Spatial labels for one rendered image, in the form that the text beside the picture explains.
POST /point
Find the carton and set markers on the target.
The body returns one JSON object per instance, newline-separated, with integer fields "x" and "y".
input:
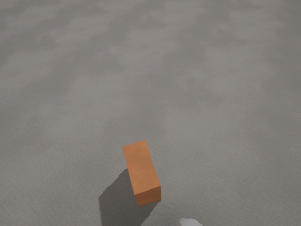
{"x": 144, "y": 180}

